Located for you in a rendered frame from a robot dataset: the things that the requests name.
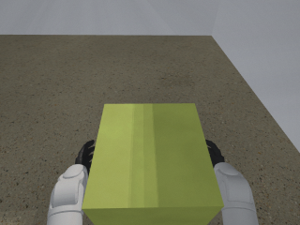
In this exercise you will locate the robot right forearm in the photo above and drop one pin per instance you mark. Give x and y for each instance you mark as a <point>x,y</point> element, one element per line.
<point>239,206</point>

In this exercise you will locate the robot right hand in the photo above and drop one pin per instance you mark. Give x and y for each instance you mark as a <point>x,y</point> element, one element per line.
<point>215,153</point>

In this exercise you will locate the robot left hand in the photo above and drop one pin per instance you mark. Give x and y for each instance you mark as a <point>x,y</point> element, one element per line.
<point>84,156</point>

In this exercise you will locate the carton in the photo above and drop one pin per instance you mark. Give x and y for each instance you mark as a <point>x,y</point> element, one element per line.
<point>151,166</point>

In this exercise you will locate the robot left forearm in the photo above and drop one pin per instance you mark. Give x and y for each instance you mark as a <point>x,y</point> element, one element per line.
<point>67,196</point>

